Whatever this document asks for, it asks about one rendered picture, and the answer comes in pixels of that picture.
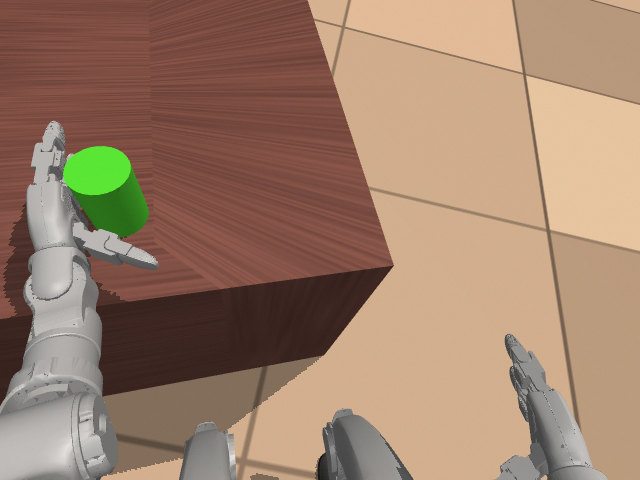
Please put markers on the left robot arm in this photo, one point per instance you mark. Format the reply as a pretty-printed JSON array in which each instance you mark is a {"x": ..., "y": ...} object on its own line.
[{"x": 54, "y": 423}]

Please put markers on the can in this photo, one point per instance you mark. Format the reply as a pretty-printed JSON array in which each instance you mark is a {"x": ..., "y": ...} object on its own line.
[{"x": 103, "y": 181}]

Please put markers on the right robot hand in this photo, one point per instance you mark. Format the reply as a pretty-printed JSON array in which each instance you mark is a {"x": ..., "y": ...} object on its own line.
[{"x": 556, "y": 438}]

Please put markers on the left robot hand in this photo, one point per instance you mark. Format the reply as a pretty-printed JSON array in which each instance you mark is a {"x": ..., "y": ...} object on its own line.
[{"x": 53, "y": 214}]

